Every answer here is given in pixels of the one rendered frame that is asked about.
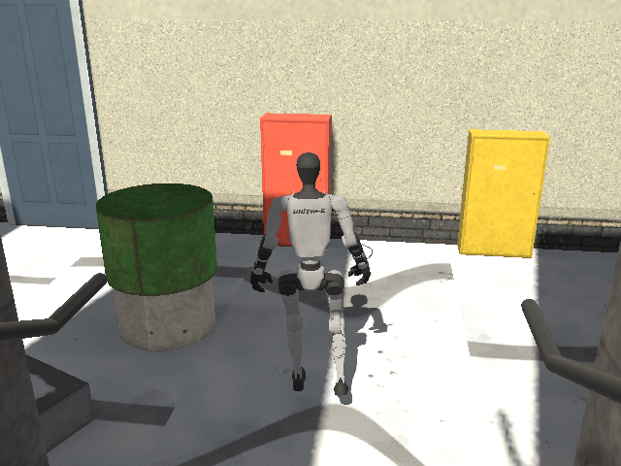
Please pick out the robot left hand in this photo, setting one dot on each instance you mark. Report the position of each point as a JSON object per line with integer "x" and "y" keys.
{"x": 254, "y": 279}

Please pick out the left robot foot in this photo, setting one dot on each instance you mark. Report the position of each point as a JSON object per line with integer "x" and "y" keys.
{"x": 298, "y": 384}

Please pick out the robot left shin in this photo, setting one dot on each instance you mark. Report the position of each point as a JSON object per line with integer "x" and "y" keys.
{"x": 295, "y": 348}

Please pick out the left robot forearm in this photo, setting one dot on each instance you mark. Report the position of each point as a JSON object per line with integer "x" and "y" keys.
{"x": 261, "y": 259}

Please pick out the robot right upper arm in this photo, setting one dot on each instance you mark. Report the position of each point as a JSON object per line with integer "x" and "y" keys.
{"x": 339, "y": 204}

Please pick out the robot left upper arm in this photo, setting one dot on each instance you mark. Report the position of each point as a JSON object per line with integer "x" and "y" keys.
{"x": 278, "y": 206}

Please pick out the right robot forearm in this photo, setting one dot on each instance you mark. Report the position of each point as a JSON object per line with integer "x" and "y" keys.
{"x": 358, "y": 254}

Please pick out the robot right hand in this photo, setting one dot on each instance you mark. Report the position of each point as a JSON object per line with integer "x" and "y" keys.
{"x": 356, "y": 271}

